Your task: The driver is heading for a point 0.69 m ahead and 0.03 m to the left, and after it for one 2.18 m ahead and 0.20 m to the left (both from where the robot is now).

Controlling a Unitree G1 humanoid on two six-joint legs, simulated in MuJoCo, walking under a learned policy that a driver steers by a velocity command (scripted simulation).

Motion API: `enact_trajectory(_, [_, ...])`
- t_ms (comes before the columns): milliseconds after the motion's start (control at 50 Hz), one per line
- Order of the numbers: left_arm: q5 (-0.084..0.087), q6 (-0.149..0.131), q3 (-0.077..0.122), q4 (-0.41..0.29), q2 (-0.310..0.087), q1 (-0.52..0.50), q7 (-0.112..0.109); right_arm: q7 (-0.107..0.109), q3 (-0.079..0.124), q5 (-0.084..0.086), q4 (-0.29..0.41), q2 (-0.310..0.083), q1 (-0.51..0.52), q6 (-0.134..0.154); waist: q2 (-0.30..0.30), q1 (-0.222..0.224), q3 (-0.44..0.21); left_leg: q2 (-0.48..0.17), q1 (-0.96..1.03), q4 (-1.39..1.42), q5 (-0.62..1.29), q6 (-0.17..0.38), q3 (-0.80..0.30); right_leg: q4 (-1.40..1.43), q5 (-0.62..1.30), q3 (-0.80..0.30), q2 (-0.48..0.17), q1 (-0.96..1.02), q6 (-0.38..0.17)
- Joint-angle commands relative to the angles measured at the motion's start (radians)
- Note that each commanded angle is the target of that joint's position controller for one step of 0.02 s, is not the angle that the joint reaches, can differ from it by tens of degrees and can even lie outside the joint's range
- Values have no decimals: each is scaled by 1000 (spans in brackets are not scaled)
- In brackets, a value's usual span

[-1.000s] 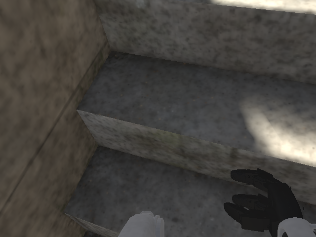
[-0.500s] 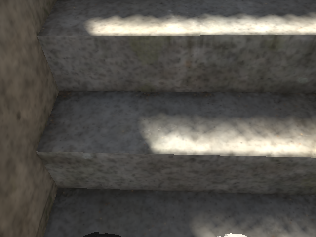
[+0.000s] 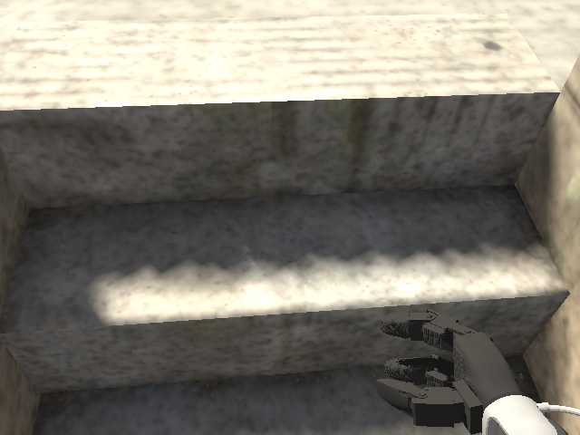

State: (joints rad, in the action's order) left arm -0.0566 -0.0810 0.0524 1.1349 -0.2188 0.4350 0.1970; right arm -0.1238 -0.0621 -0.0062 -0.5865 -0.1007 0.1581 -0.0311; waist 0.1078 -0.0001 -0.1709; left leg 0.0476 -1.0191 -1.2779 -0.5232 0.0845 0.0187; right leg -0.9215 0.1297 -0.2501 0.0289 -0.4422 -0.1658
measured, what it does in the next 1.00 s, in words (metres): climbs: right foot 0.20 m higher, then left foot 0.20 m higher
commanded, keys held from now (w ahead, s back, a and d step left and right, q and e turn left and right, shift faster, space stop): w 0.50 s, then w+q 0.50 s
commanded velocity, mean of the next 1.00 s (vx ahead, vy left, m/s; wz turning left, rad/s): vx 0.50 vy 0.00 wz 0.12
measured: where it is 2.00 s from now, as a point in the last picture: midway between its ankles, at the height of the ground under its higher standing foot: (255, 10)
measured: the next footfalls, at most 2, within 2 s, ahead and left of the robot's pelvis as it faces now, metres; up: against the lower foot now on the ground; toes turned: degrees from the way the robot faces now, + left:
right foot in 0.42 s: +0.38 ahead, -0.16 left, +0.20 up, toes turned -11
left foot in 0.90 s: +0.61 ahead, +0.07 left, +0.41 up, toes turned +2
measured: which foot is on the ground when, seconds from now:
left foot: down 0.00-0.46, up 0.48-0.88, down 0.90-1.00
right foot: up 0.00-0.40, down 0.42-0.92, up 0.94-1.00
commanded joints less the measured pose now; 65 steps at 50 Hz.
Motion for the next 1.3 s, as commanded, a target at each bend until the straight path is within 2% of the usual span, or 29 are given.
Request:
enact_trajectory(20, [-45,-42,23,-231,26,-151,-121,146,129,43,-292,-158,-482,53,-197,-37,-131,-243,758,708,-490,231,-751,-791,-88,79,118,-322,32])
enact_trajectory(40, [41,-1,-14,-79,60,-98,-90,78,78,10,-336,-132,-470,64,-287,-68,63,-224,744,655,-127,227,-612,-944,-23,-58,57,-812,-46])
enact_trajectory(80, [29,22,-30,-178,58,-209,-111,72,28,-29,-446,52,-521,78,-139,-25,24,-202,773,730,53,162,-527,-1108,-94,-41,33,-890,-92])
enact_trajectory(260, [55,70,-121,-427,70,-543,-145,46,34,-118,-551,-57,-528,152,-48,74,163,-259,550,1057,-17,82,-227,-1144,-295,191,-184,-1131,-153])
enact_trajectory(300, [44,91,-111,-511,17,-741,-139,29,34,-93,-510,-95,-592,138,-142,32,118,-234,298,1182,115,94,-129,-873,-251,359,-210,-765,-127])
enact_trajectory(340, [37,120,-140,-536,97,-817,-111,2,40,-23,-533,-152,-707,133,-308,-19,147,-305,254,1323,267,156,-148,-777,-502,421,-136,-443,-31])
enact_trajectory(380, [43,121,-125,-492,65,-667,-99,-6,73,2,-555,-268,-742,147,-358,54,57,-328,770,1132,1351,190,-49,-577,-474,476,-69,-521,-39])
enact_trajectory(400, [62,81,-97,-402,131,-336,-181,139,115,65,-524,-267,-771,187,-142,101,-41,-284,912,921,1781,150,32,-389,-848,542,50,-185,-22])
enact_trajectory(420, [20,99,-87,-420,1,-448,-121,0,106,-17,-626,-299,-811,170,-453,119,-116,-338,997,836,1939,166,-40,-262,-450,428,3,-244,-42])
enact_trajectory(440, [32,72,-54,-356,51,-150,-203,98,132,63,-509,-222,-857,214,-242,147,-185,-282,832,574,1781,106,-18,-220,-898,177,-26,88,-48])
enact_trajectory(460, [4,119,-30,-265,-173,-29,-129,-42,115,-76,-578,-162,-748,160,-39,239,-215,-123,453,332,1182,116,-142,207,-688,-238,-146,199,-194])
enact_trajectory(480, [20,128,33,-216,-261,114,-114,-100,136,-79,-543,-117,-715,114,144,232,-133,24,179,-304,614,64,-275,510,-906,-677,-305,237,-249])
enact_trajectory(500, [30,95,26,-184,-232,124,-115,-76,141,-46,-548,-96,-645,114,116,220,-17,21,-63,-680,617,87,-369,495,-1073,-698,-325,162,-189])
enact_trajectory(520, [61,60,43,-224,-131,-180,-199,68,154,-28,-265,-95,-463,170,2,51,-47,22,93,-768,488,37,-230,505,-1216,-554,-338,131,-98])
enact_trajectory(560, [20,2,-9,-145,46,-261,-244,167,103,-34,-163,1,-350,144,-66,-45,169,4,-56,-898,447,44,-198,441,-1042,-273,-300,-92,7])
enact_trajectory(580, [12,0,-48,-143,106,-263,-132,86,71,-10,-321,13,-379,79,-87,-13,169,-60,-218,-861,587,111,-296,490,-808,-237,-322,-61,-43])
enact_trajectory(600, [21,-2,-38,-125,87,-170,-105,48,74,-10,-302,-12,-399,63,-68,-15,198,-33,-312,-969,510,138,-275,505,-644,-220,-331,-4,-76])
enact_trajectory(700, [-56,-6,-53,-21,109,-149,-107,49,21,6,-200,23,-252,41,-82,-124,190,-80,-669,-1150,286,264,-197,669,-655,121,-317,101,3])
enact_trajectory(780, [-79,9,-46,-76,-86,-156,-45,42,35,64,-34,-131,67,-20,-6,-76,105,-141,47,-657,455,189,53,1009,-353,447,-228,-366,0])
enact_trajectory(840, [-10,-13,-9,-50,-300,-78,-52,23,32,4,-91,-143,-125,-8,50,-175,-65,-21,56,-324,347,112,154,734,1272,478,-330,210,-75])
enact_trajectory(900, [10,0,41,-5,-307,-68,-7,37,60,29,-191,-208,-408,-10,158,-211,-105,128,172,324,233,42,172,320,1701,421,-355,675,-131])
enact_trajectory(920, [-48,15,8,77,-131,157,10,63,83,1,-286,-269,-604,-23,-45,-154,-306,85,618,267,652,177,-125,-10,1294,367,-313,352,-68])
enact_trajectory(940, [-77,37,-4,76,-2,125,46,77,84,-26,-379,-287,-723,-30,-337,-113,-338,-87,793,580,774,364,-635,-429,9,313,-102,-19,45])
enact_trajectory(980, [-44,37,19,-63,-33,-106,6,53,127,18,-440,-273,-727,41,-362,-133,-2,-108,747,671,181,186,-612,-1026,-133,67,40,-613,21])
enact_trajectory(1040, [-44,22,-19,-177,32,-300,-56,50,97,31,-494,-173,-562,103,-249,-22,99,-113,610,704,186,194,-623,-1281,-254,65,52,-815,-16])
enact_trajectory(1060, [-27,29,-42,-223,59,-335,-77,31,76,-22,-539,-124,-619,98,-173,-1,107,-135,631,746,175,188,-592,-1304,-211,85,29,-892,-48])
enact_trajectory(1200, [11,31,-104,-453,54,-592,-98,41,41,-136,-613,-151,-795,121,-132,-32,158,-82,526,953,117,118,-411,-1188,-280,266,-75,-1015,-79])
enact_trajectory(1240, [20,80,-101,-597,-4,-836,-115,21,28,-95,-585,-149,-734,115,-178,-14,166,-158,316,1229,186,168,-451,-811,-348,294,-132,-708,-52])
enact_trajectory(1300, [5,105,-97,-592,-16,-755,-83,3,36,3,-528,-265,-737,162,-281,67,14,-245,508,1130,1513,237,-311,-582,-540,438,13,-384,42])
Over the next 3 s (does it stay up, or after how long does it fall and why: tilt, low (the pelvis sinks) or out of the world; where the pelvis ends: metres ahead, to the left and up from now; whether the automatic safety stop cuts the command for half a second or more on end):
stays up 1.58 0.18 0.73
